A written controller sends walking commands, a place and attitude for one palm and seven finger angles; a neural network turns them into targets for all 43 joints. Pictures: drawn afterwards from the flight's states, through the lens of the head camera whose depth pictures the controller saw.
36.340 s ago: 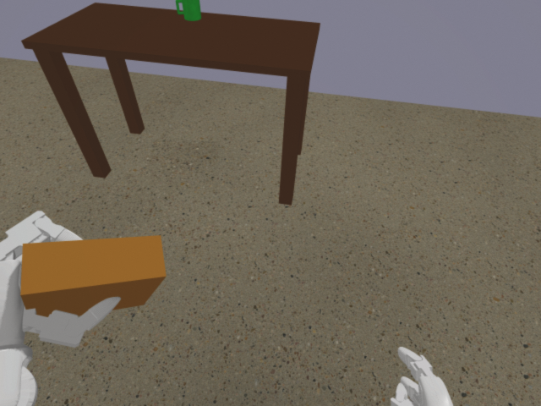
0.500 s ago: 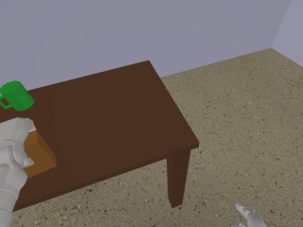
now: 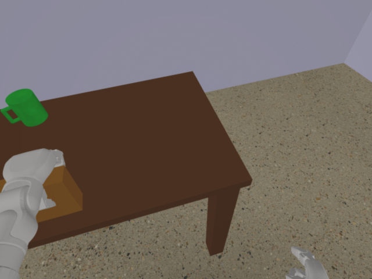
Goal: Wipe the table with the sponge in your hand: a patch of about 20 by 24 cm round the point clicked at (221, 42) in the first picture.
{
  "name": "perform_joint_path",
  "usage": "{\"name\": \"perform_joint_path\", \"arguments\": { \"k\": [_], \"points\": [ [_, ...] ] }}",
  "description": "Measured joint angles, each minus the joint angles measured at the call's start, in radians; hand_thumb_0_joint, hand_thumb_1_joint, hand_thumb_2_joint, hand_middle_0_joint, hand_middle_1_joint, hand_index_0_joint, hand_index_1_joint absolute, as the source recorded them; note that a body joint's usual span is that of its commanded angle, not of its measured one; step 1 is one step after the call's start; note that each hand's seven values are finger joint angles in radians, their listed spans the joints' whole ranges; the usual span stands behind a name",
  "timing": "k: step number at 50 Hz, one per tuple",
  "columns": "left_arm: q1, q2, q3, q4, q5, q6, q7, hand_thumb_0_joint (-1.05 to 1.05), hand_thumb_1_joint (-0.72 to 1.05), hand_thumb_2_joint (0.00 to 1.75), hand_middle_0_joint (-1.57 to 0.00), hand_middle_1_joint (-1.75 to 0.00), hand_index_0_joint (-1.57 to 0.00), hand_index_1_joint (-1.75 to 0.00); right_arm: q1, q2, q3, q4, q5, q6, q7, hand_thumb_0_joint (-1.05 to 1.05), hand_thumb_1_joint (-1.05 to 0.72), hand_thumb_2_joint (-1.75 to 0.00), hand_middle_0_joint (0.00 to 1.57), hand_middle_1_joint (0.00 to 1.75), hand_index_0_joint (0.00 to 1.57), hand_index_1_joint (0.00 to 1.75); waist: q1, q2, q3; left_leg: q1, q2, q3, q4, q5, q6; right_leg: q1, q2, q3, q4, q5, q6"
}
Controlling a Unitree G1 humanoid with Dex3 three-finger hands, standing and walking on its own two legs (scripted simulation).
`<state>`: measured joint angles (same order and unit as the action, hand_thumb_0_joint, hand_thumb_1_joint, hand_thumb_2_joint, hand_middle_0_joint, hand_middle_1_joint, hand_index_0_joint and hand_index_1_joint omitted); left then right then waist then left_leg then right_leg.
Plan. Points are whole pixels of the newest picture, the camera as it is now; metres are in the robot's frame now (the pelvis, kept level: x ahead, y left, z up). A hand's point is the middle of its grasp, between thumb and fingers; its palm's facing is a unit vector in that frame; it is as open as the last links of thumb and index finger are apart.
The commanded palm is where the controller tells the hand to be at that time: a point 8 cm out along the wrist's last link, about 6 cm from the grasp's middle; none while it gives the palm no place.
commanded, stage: lower the sponge onto the table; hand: left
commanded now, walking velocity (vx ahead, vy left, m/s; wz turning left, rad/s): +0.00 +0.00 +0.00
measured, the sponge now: (48, 201) +0.26 +0.37 +0.00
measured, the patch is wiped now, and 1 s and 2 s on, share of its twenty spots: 0.00 0.10 0.15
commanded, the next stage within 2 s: wipe forward along the first lane in 0.48 s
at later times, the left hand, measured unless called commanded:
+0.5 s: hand (50, 177) +0.29 +0.35 +0.05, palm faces -0.08 -0.02 -1.00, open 8.9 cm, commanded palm +0.27 +0.34 +0.10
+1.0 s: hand (55, 165) +0.32 +0.36 +0.05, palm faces -0.13 +0.02 -0.99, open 9.0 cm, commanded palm +0.32 +0.35 +0.08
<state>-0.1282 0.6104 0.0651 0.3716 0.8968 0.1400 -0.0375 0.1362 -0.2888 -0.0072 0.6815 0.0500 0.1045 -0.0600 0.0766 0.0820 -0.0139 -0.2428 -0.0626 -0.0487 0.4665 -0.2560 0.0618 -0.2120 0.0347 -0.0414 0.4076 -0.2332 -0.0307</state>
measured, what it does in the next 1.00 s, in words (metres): stands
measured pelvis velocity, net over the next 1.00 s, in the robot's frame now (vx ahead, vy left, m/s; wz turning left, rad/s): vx -0.01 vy -0.01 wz -0.01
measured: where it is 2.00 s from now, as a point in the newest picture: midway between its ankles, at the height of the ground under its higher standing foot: outside the picture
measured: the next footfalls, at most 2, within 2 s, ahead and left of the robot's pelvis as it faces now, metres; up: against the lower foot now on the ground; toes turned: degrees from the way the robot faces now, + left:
none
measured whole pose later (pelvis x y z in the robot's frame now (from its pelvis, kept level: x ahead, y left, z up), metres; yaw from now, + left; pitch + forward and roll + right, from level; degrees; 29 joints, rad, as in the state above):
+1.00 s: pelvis -0.01 -0.01 -0.01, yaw +0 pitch +7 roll -1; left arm -0.38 0.65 0.10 0.71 0.99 -0.01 0.09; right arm 0.20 -0.29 -0.02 0.71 0.06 0.11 -0.05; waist 0.04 0.06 -0.06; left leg -0.42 -0.05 -0.05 0.59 -0.29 0.04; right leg -0.40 0.05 -0.05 0.54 -0.26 -0.05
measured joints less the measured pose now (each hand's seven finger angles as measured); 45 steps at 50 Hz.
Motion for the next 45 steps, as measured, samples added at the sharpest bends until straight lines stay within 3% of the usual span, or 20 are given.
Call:
{"name": "perform_joint_path", "arguments": {
  "k": [3, 5, 10, 16, 27, 32, 45],
  "points": [
    [-0.003, -0.003, 0.001, -0.050, 0.025, -0.108, 0.036, -0.01, -0.44, 1.06, -0.85, -1.47, -0.87, -1.47, 0.015, 0.008, -0.008, 0.010, -0.011, -0.016, -0.006, 0.01, -0.91, -0.90, 0.20, 0.30, 0.20, 0.30, 0.010, -0.015, 0.004, -0.003, -0.002, -0.004, 0.015, -0.008, -0.002, -0.001, -0.001, -0.005, 0.014, -0.009, -0.001],
    [-0.007, -0.006, 0.005, -0.064, 0.039, -0.141, 0.068, -0.01, -0.44, 1.06, -0.85, -1.47, -0.87, -1.47, 0.015, 0.014, -0.011, 0.014, -0.010, -0.015, -0.003, 0.01, -0.91, -0.90, 0.20, 0.30, 0.20, 0.30, 0.010, -0.021, 0.004, -0.009, -0.002, -0.002, 0.022, -0.011, -0.004, -0.009, -0.001, -0.003, 0.023, -0.012, -0.001],
    [-0.006, -0.021, 0.021, -0.039, 0.034, -0.093, 0.127, -0.01, -0.44, 1.06, -0.86, -1.47, -0.87, -1.47, 0.004, 0.019, -0.011, 0.013, -0.003, 0.006, 0.014, 0.01, -0.91, -0.90, 0.20, 0.30, 0.20, 0.30, -0.005, -0.016, -0.004, -0.024, -0.001, 0.013, 0.019, -0.007, -0.005, -0.033, -0.001, 0.012, 0.030, -0.008, 0.000],
    [0.005, -0.030, 0.028, 0.010, 0.017, -0.013, 0.124, -0.01, -0.44, 1.07, -0.85, -1.47, -0.87, -1.47, 0.011, 0.017, -0.005, 0.013, 0.003, 0.019, 0.018, 0.01, -0.91, -0.90, 0.20, 0.30, 0.20, 0.30, -0.015, -0.008, -0.012, -0.030, 0.000, 0.017, 0.011, -0.001, -0.002, -0.041, -0.001, 0.016, 0.025, -0.002, 0.002],
    [-0.033, -0.023, -0.005, 0.038, 0.052, -0.037, 0.118, -0.01, -0.44, 1.07, -0.85, -1.47, -0.87, -1.47, 0.023, 0.009, -0.014, 0.018, 0.003, 0.000, 0.010, 0.01, -0.91, -0.90, 0.20, 0.30, 0.20, 0.30, -0.011, -0.015, -0.019, -0.043, -0.001, 0.003, 0.041, -0.013, -0.006, -0.048, -0.001, 0.001, 0.050, -0.017, -0.003],
    [-0.032, -0.026, 0.004, 0.052, 0.046, -0.053, 0.126, -0.01, -0.44, 1.07, -0.85, -1.47, -0.87, -1.47, 0.021, 0.007, -0.016, 0.011, 0.004, 0.001, 0.012, 0.01, -0.91, -0.90, 0.20, 0.30, 0.20, 0.30, -0.011, -0.011, -0.026, -0.055, 0.002, 0.007, 0.047, -0.015, -0.007, -0.062, 0.001, 0.004, 0.059, -0.018, -0.005],
    [-0.201, 0.016, 0.014, 0.242, 0.088, -0.113, 0.124, -0.01, -0.47, 1.08, -0.87, -1.44, -0.89, -1.44, 0.039, 0.008, -0.009, 0.023, 0.007, 0.001, 0.009, 0.01, -0.91, -0.90, 0.20, 0.30, 0.20, 0.30, -0.017, -0.024, -0.037, -0.142, 0.011, -0.001, 0.097, -0.023, -0.019, -0.149, 0.011, -0.007, 0.109, -0.028, -0.019]
  ]
}}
